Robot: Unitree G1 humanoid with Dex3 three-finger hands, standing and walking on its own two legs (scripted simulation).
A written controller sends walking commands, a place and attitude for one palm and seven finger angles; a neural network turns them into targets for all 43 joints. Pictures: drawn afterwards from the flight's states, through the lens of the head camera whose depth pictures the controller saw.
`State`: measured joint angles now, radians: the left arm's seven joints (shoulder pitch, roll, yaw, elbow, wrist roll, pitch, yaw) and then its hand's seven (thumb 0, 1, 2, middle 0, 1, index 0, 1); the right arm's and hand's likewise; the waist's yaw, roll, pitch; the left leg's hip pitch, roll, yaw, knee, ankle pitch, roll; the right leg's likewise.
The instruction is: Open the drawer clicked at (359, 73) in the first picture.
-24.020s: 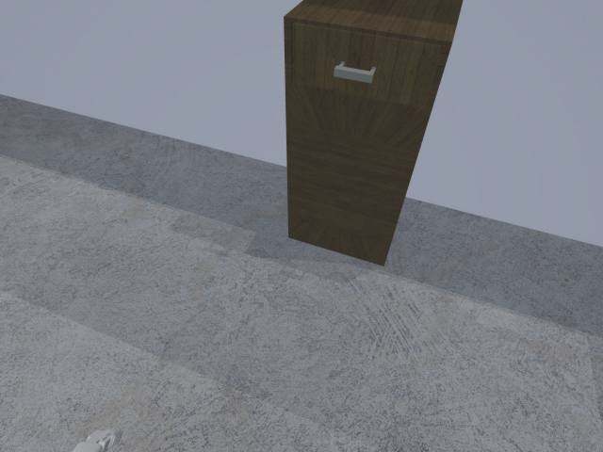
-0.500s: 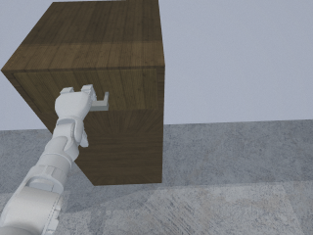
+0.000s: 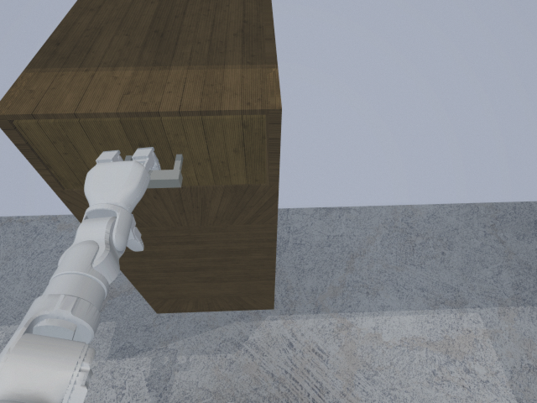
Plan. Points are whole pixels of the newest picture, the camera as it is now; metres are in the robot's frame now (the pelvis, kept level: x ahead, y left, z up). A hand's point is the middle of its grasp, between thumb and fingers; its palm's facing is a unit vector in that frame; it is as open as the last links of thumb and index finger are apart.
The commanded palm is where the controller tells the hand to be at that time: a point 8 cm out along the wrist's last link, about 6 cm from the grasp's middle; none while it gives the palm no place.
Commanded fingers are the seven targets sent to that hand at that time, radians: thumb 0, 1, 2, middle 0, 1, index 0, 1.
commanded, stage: close the thumb around the handle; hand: left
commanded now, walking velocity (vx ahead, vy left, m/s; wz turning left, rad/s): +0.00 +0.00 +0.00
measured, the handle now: (151, 170) +0.47 +0.21 +0.07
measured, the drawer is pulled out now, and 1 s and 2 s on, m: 0.00 0.03 0.15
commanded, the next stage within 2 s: pull the drawer open in 0.54 s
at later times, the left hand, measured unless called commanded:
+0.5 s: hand (132, 202) +0.42 +0.24 +0.04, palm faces -0.02 -0.06 -1.00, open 5.4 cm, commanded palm +0.40 +0.23 +0.10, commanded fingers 0.00 0.90 0.90 -0.40 -1.35 -0.40 -1.35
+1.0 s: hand (130, 218) +0.39 +0.23 +0.04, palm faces +0.00 -0.09 -1.00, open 5.3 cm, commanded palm +0.35 +0.22 +0.10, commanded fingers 0.00 0.90 0.90 -0.40 -1.35 -0.40 -1.35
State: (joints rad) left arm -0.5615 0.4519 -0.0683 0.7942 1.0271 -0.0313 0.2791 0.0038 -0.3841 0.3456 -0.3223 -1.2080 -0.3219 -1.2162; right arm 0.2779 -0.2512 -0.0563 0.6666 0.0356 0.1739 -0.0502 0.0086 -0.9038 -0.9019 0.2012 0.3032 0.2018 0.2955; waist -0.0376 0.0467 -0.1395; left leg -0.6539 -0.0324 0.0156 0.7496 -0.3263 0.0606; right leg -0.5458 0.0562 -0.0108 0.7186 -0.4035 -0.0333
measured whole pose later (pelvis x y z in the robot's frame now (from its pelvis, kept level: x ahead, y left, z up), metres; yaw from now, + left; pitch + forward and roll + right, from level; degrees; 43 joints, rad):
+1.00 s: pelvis +0.02 +0.01 +0.01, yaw -2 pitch +11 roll -1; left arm -0.26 0.42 -0.06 0.46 0.97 0.06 0.23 0.02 0.78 0.81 -0.37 -1.35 -0.40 -1.35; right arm 0.26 -0.25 -0.06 0.63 0.03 0.18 -0.02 0.01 -0.90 -0.90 0.20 0.30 0.20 0.30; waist -0.03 0.07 -0.15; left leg -0.56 -0.03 0.05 0.70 -0.34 0.07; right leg -0.46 0.06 0.03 0.66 -0.40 -0.02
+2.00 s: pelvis +0.02 -0.01 +0.00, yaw +0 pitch +7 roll +0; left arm 0.23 0.37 -0.09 -0.05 0.98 0.12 0.24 0.04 0.77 0.80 -0.35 -1.35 -0.41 -1.35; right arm 0.12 -0.24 -0.02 0.59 0.00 0.13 -0.01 0.01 -0.90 -0.90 0.20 0.30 0.20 0.30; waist 0.05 0.08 -0.12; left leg -0.50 -0.05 0.03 0.72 -0.35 0.05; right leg -0.40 0.04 0.00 0.71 -0.44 -0.04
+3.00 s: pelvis +0.00 -0.01 -0.01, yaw -1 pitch +7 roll +0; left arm 0.67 0.41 -0.04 -0.36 0.94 0.07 0.31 0.02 0.77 0.79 -0.36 -1.34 -0.37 -1.32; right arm 0.13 -0.24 0.03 0.50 -0.01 0.14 0.03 0.01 -0.90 -0.90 0.20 0.30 0.20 0.30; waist 0.06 0.08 -0.15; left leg -0.55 -0.02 0.04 0.81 -0.39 0.05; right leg -0.46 0.06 0.01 0.81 -0.47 -0.04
